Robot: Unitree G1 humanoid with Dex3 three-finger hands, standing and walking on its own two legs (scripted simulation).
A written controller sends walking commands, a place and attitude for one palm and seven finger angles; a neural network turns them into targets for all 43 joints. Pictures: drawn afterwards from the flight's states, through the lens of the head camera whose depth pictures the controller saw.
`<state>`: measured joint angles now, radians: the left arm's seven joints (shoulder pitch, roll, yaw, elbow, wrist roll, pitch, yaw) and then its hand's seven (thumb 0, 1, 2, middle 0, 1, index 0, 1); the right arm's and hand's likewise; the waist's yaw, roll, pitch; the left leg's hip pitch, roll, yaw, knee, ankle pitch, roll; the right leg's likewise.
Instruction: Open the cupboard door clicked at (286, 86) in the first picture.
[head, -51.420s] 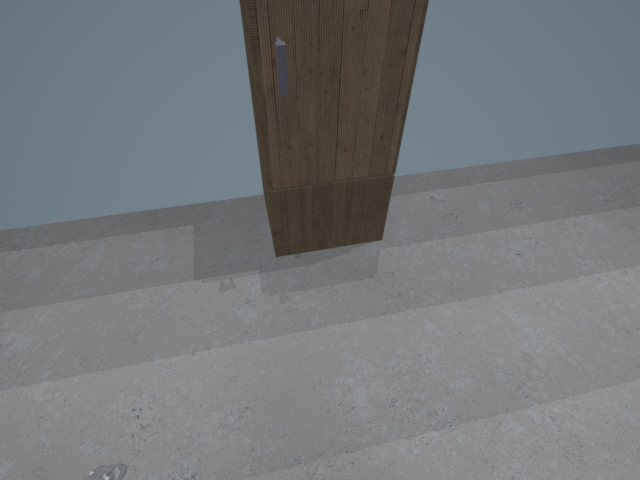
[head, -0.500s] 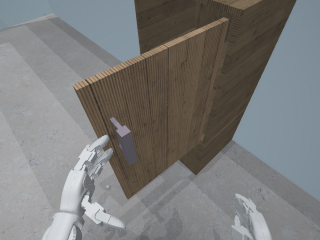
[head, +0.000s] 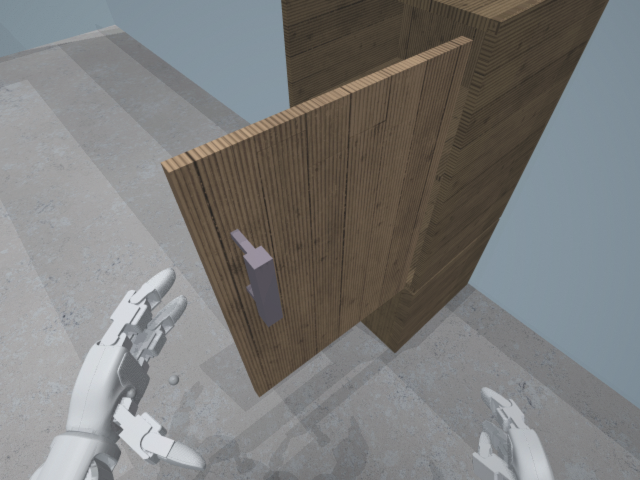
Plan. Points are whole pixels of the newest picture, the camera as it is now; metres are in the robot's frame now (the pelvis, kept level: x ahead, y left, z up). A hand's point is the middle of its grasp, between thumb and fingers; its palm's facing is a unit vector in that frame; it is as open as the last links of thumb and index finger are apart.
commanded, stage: draw the hand back to the body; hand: left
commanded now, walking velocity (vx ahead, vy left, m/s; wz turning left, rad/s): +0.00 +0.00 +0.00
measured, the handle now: (255, 278) +0.33 +0.11 +0.09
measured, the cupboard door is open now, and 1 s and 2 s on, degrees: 87 87 87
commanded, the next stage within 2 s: step back with the hand held close in 1.42 s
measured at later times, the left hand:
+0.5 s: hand (89, 369) +0.19 +0.22 +0.14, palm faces +0.21 -0.94 -0.28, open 15.3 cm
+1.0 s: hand (6, 322) +0.21 +0.27 +0.19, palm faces +0.41 -0.82 -0.40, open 9.6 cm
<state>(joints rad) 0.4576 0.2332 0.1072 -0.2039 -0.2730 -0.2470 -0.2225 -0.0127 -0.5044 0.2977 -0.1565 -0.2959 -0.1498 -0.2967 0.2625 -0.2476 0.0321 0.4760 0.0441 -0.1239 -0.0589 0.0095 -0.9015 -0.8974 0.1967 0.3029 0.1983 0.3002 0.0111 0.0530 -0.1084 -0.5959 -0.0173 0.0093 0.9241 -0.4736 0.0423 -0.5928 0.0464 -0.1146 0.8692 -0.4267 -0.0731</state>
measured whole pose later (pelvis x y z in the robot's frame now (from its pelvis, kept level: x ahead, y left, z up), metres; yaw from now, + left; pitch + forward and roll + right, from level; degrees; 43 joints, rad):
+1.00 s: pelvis +0.02 +0.02 +0.05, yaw -1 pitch -4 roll -1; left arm 0.48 0.34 0.29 -0.38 -0.06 -0.08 0.12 0.00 0.52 0.74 -0.20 -0.30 -0.19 -0.30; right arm 0.19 -0.23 0.03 0.62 0.01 -0.10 -0.06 0.01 -0.90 -0.90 0.20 0.30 0.20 0.30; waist 0.07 0.07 0.01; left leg -0.09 -0.05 0.03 0.43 -0.27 0.07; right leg -0.10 0.04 -0.06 0.39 -0.23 -0.04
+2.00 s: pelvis -0.03 +0.02 +0.04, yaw -2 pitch +0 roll -1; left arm 0.57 0.43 0.40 -0.50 -0.04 -0.16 0.14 0.02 0.88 0.90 -0.22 -0.30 -0.21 -0.30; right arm 0.20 -0.25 -0.02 0.56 0.02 0.00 -0.08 0.01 -0.90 -0.90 0.20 0.30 0.20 0.30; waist -0.01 0.00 0.03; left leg -0.29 -0.04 0.06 0.52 -0.24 0.07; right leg -0.30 0.04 -0.05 0.49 -0.19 -0.04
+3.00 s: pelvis -0.19 +0.02 +0.04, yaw -7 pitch +2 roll +1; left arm 0.58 0.47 0.45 -0.55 -0.06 -0.18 0.13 0.01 0.88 0.90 -0.22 -0.30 -0.21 -0.30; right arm 0.21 -0.22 0.04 0.63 0.02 -0.04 -0.06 0.01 -0.90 -0.90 0.20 0.30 0.20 0.30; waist 0.04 -0.07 -0.05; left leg -0.48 -0.02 0.08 0.71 -0.25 0.02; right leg -0.06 0.04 -0.01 0.46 -0.44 -0.06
